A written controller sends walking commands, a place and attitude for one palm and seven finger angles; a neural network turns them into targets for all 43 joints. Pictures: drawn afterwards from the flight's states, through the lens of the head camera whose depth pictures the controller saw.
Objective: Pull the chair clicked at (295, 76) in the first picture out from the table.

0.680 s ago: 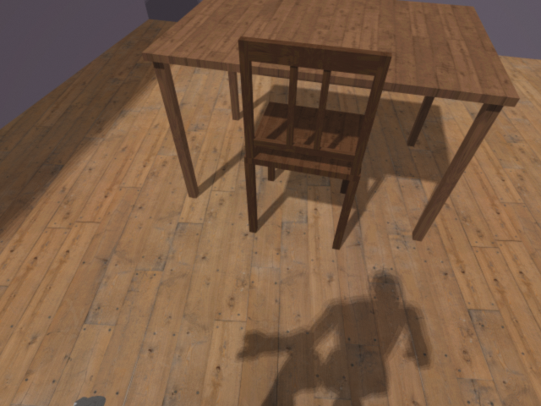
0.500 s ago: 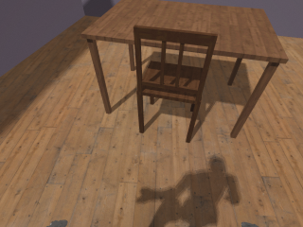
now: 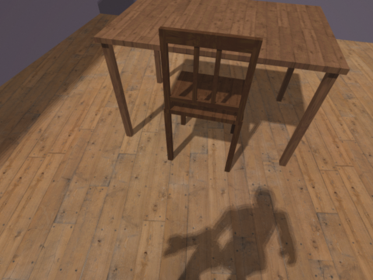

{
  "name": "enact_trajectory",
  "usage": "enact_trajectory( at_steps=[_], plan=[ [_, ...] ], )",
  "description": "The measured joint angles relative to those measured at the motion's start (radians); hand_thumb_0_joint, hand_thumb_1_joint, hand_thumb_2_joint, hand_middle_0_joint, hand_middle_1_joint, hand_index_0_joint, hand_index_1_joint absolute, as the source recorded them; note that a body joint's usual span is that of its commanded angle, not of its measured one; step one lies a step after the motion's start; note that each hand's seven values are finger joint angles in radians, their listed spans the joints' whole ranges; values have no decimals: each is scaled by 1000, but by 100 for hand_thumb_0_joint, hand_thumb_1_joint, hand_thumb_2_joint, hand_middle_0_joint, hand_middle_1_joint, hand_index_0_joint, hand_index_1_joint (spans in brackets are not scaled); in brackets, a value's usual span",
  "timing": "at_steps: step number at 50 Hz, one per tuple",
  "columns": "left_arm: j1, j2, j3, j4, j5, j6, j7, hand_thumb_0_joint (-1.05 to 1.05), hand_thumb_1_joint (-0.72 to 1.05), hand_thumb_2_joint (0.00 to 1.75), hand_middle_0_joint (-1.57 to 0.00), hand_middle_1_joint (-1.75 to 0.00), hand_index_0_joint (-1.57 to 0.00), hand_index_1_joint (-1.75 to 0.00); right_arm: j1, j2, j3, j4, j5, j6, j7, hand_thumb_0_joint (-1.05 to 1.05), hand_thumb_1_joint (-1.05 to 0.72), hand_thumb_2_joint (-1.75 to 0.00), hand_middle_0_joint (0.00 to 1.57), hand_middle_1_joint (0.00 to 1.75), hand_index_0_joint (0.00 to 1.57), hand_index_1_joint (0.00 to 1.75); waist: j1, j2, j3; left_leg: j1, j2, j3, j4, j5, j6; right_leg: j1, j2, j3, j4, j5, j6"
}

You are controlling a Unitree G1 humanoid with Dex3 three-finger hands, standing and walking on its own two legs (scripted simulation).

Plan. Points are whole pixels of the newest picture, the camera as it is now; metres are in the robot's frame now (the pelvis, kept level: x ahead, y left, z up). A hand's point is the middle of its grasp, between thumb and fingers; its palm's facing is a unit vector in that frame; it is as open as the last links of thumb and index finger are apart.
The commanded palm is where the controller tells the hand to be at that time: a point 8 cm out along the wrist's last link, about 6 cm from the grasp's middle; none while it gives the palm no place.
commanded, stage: stand and wait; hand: left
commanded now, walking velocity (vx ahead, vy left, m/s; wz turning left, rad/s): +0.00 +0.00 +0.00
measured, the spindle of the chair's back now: (195, 75) +0.96 +0.02 -0.09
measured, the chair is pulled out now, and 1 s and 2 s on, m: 0.00 0.00 0.00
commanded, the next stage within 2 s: look at it before walking up in 0.14 s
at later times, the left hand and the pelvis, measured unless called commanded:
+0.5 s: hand out of the picture +0.08 +0.25 -0.15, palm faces -0.02 -0.94 -0.33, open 7.4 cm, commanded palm none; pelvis +0.00 +0.00 +0.00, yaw +0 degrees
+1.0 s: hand out of the picture +0.07 +0.26 -0.16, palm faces -0.03 -0.94 -0.33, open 7.4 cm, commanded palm none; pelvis +0.00 +0.01 +0.00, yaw -1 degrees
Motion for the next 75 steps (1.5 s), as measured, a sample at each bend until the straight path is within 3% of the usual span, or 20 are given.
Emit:
enact_trajectory(
  at_steps=[45, 58, 70, 75],
  plan=[
    [-1, -1, 0, 13, 1, -6, 1, 0, 90, 89, -20, -30, -20, -30, -21, 14, 3, 14, 3, -9, 0, 0, -90, -89, 20, 30, 20, 30, 6, -9, -9, 29, -5, 12, -41, 18, 9, 29, -6, 12, -48, 24, 11],
    [11, -3, 15, -10, 4, 13, -1, 0, 90, 89, -20, -30, -20, -30, -21, 17, -10, -18, 2, -11, -8, 0, -90, -89, 20, 30, 20, 30, 13, -8, 2, 5, 11, 60, 7, -8, 8, -17, 12, 59, 6, 17, 11],
    [57, -79, 9, -63, 9, 31, 2, 0, 90, 90, -20, -30, -20, -30, 55, 88, -19, -50, -3, 9, -9, 0, -90, -89, 20, 30, 20, 30, -3, -11, -6, -41, 31, 107, 108, -61, 7, -85, 35, 105, 110, -19, 10],
    [116, -122, 19, -74, 15, 30, -16, 0, 90, 89, -20, -30, -20, -30, 138, 121, -27, -37, -11, 9, 5, 0, -90, -89, 20, 30, 20, 30, -4, -8, -30, -41, 38, 121, 143, -103, 17, -118, 33, 88, 212, -144, -11]
  ],
)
